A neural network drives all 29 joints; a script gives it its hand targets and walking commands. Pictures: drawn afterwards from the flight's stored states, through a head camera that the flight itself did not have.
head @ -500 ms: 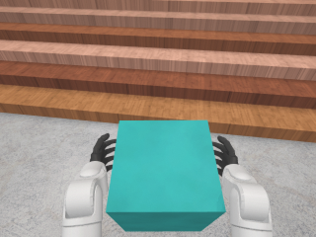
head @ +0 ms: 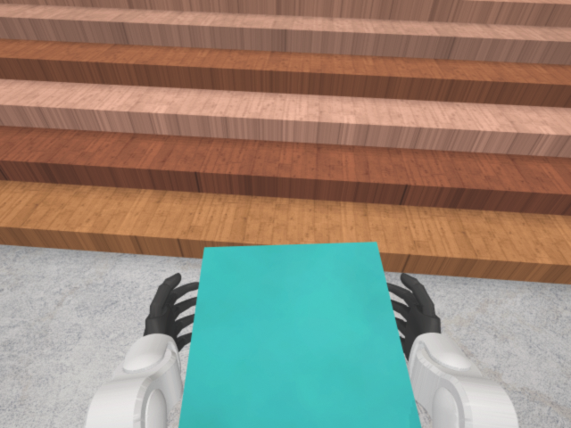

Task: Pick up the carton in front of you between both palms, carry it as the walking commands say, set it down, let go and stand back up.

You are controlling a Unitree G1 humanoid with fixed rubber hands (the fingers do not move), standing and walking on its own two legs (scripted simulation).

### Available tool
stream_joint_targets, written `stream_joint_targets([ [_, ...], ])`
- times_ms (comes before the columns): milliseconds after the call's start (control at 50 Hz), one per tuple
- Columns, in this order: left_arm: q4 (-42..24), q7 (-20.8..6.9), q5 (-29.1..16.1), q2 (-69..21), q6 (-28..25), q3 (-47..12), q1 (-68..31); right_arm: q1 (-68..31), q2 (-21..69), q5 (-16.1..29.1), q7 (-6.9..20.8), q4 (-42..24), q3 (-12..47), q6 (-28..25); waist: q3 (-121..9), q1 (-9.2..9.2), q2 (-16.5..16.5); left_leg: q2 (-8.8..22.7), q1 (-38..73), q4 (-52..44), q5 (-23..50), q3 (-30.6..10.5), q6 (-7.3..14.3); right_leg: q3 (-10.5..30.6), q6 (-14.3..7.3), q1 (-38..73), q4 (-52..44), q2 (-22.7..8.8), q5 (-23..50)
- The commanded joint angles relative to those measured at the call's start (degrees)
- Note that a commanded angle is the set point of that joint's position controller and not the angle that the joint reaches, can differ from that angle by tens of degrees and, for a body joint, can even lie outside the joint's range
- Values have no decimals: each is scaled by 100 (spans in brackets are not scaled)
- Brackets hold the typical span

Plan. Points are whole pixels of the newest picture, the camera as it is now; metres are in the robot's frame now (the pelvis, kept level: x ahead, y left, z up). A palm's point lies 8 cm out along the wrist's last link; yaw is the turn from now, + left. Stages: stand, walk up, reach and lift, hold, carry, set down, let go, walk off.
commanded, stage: carry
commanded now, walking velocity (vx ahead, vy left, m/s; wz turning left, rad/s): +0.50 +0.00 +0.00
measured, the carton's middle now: (293, 361) +0.22 -0.01 +0.03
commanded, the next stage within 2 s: none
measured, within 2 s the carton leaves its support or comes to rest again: neither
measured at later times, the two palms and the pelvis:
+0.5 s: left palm (204, 171) +0.53 +0.13 +0.11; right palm (370, 170) +0.54 -0.17 +0.10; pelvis +0.32 -0.02 +0.01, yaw +2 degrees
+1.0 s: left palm (202, 61) +0.97 +0.18 +0.15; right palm (320, 61) +0.97 -0.13 +0.15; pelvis +0.64 +0.02 +0.01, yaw +1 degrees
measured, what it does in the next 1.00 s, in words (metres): walks ahead: right foot, then left foot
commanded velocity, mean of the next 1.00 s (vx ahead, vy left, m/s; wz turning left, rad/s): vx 0.50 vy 0.00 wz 0.00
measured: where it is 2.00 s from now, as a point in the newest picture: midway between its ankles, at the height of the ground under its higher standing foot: (270, 195)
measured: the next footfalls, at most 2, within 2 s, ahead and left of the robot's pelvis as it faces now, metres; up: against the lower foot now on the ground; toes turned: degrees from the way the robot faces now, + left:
right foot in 0.04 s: +0.22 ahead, -0.10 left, +0.00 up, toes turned -10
left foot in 0.60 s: +0.58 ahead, +0.10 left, +0.00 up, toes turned +12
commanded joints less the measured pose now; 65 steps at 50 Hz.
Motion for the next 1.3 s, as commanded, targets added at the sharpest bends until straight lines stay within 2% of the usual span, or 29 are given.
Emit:
stream_joint_targets([
  [0, -319, -119, -808, -3554, -32, -3080, -1696, -1912, 3363, 968, 285, -588, 3153, -76, -221, 311, 1003, 942, -830, 870, 4705, 249, 434, -565, -105, 1860, -223, 482, 48],
  [20, -285, -141, -823, -3523, -28, -3068, -1660, -1852, 3318, 913, 288, -584, 3145, -58, -536, 385, 743, 708, -1158, 1895, 4551, 462, 281, -647, -98, 2793, -354, 601, -373],
  [40, -292, -158, -809, -3506, -12, -3043, -1629, -1871, 3251, 855, 281, -567, 3108, -43, -846, 500, 271, 551, -1921, 3128, 3439, 393, 206, 111, -113, 3696, -452, 55, -996],
  [60, -243, -173, -805, -3427, -5, -3003, -1647, -1759, 3236, 835, 275, -685, 3134, -13, -1185, 450, -1300, -68, -3394, 4947, 1681, 168, -88, 3362, -881, 4428, -1525, -1729, -2703],
  [80, -234, -207, -874, -3623, 12, -3086, -1589, -1859, 3315, 877, 290, -675, 3172, -2, -998, 408, -1621, -368, -4128, 5910, -219, -515, -25, 4580, -1215, 4363, -2398, -2121, -1979],
  [100, -367, -278, -1006, -3791, 7, -3182, -1779, -1804, 3600, 866, 308, -541, 3208, -26, -984, 367, -1188, 98, -4266, 6345, -156, -885, 158, 3899, -1116, 4153, -2218, -2100, -1325],
  [140, -337, -419, -1121, -4248, -96, -3356, -2075, -1849, 4070, 758, 372, -352, 3164, -126, -864, 330, -253, 501, -4083, 5859, 411, -926, 304, 2791, -785, 3287, -2083, -1756, -585],
  [200, -217, -565, -1176, -4452, -233, -3478, -2092, -1668, 4410, 536, 391, -88, 3139, -310, -814, 301, -553, 534, -3732, 4953, 954, -667, 257, 1772, -497, 2746, -2410, -1429, -975],
  [360, -258, -473, -1009, -3860, -335, -3226, -1609, -1667, 4106, 601, 226, -345, 3258, -409, -127, 338, -759, 436, -4669, 2824, 2041, -50, -23, 797, -553, 3565, -2682, -1111, 19],
  [500, -1044, -58, -1118, -2986, -112, -3017, -1733, -1974, 3096, 1005, 16, -1199, 3169, -131, 418, 382, -857, 156, -4186, 1693, 2245, 341, 249, 290, -578, 3920, -2304, -1051, 1862],
  [560, -1247, 99, -1209, -2462, 55, -2979, -2135, -2209, 2548, 1023, -118, -1205, 2919, 17, -113, 276, -952, -344, -2668, 1448, 1947, 701, 438, -139, -345, 3956, -932, -916, 3751],
  [580, -1304, 133, -1249, -2326, 106, -2988, -2342, -2247, 2405, 1021, -160, -1104, 2824, 51, -588, 122, -654, -560, -1470, 1278, 1634, 812, 469, -331, -202, 3537, 335, -634, 3486],
  [600, -1378, 168, -1317, -2213, 157, -2990, -2656, -2390, 2296, 1024, -194, -1122, 2743, 87, -1207, -84, -87, 249, -108, 1255, 726, -269, 633, -225, -101, 2439, 1777, -434, 1891],
  [620, -1458, 191, -1426, -2296, 215, -3008, -2786, -2653, 2249, 1105, -238, -1054, 2711, 101, -1760, -34, 1463, 1945, 1148, 649, -291, -3405, 1590, 43, 140, 465, 3829, 397, -469],
  [640, -1403, 208, -1518, -2266, 224, -2976, -3115, -2784, 2305, 1211, -228, -1048, 2669, 121, -1494, -27, 1451, 1997, 976, 39, 590, -4030, 1597, 907, -19, -353, 4682, 543, -2096],
  [700, -806, 246, -1390, -2634, 243, -2710, -3652, -3575, 2552, 1229, -204, -858, 2630, 113, -1215, 59, 133, 1632, -196, 360, 2319, -2173, 1174, 1262, -317, -359, 4390, -241, -1410],
  [740, -295, 275, -1145, -2640, 215, -2510, -3953, -4037, 2616, 1139, -171, -481, 2540, 84, -1238, 175, 316, 1376, -726, 162, 1894, -1538, 965, 1120, -263, -74, 3846, -264, -987],
  [840, 764, 314, -876, -2805, 111, -2285, -4957, -4952, 2661, 977, -179, 514, 2271, -37, -825, 132, 588, 1163, -727, -230, 1758, -954, 1153, 747, -61, -685, 2562, -286, -421],
  [940, 1558, 352, -872, -2999, -33, -2004, -5954, -5867, 2863, 788, -309, 1342, 1937, -191, -571, -10, 466, 895, -306, 44, 2983, -501, 1176, 421, -65, -757, 1091, -89, 117],
  [980, 1839, 358, -869, -3047, -103, -1880, -6292, -6206, 2942, 756, -354, 1614, 1829, -257, -695, -6, 717, 902, -142, 387, 3397, -316, 1160, 274, -209, -451, 872, 40, 261],
  [1020, 2036, 362, -893, -3135, -169, -1774, -6611, -6530, 3081, 757, -381, 1801, 1807, -309, -776, 138, 700, 893, -91, 907, 4405, -202, 1015, 275, -375, 17, 462, 189, 253],
  [1060, 2299, 355, -879, -3202, -220, -1667, -6659, -6734, 3239, 748, -399, 1907, 1793, -331, -1473, 703, 420, 696, -225, 2652, 5373, 208, 720, -134, -458, 1696, -184, 622, 352],
  [1080, 2388, 335, -861, -3246, -245, -1607, -6608, -6918, 3256, 731, -407, 1906, 1760, -339, -1821, 976, -69, 397, -1009, 4004, 4346, 348, 533, 9, -339, 3005, -547, 525, 482],
  [1100, 2463, 308, -845, -3252, -252, -1521, -6471, -7035, 3292, 712, -421, 1964, 1721, -326, -1747, 958, -907, 44, -2371, 5203, 2146, 136, 394, 1569, -334, 3923, -349, -519, 1766],
  [1120, 2415, 341, -888, -3175, -277, -1577, -6815, -6799, 3392, 689, -408, 2140, 1617, -308, -2509, 723, -2112, -774, -4023, 6787, -574, -475, 232, 4216, -1411, 5293, -856, -1740, 1941],
  [1140, 2303, 314, -1074, -3489, -283, -1782, -6790, -6920, 3430, 715, -408, 1996, 1601, -331, -2646, 708, -1665, -478, -4558, 7622, -456, -994, 392, 4482, -1732, 5356, -1056, -1827, 831],
  [1180, 1761, 206, -1342, -3950, -351, -2084, -7178, -7109, 3716, 732, -394, 1758, 1608, -393, -2100, 725, -620, -215, -5203, 7731, -55, -961, 460, 3504, -1485, 4836, -846, -1479, 1034],
  [1200, 1559, 157, -1403, -4106, -391, -2212, -7255, -7043, 3777, 655, -380, 1681, 1570, -438, -2005, 669, -432, -138, -5411, 7590, 58, -945, 489, 3203, -1366, 4717, -793, -1394, 1214],
  [1280, 863, 55, -1531, -4066, -579, -2526, -6989, -6623, 3796, 615, -345, 1246, 1869, -633, -2065, 728, -456, -107, -6483, 8047, -8, -701, 548, 2778, -1330, 5196, -726, -1354, 1599],
])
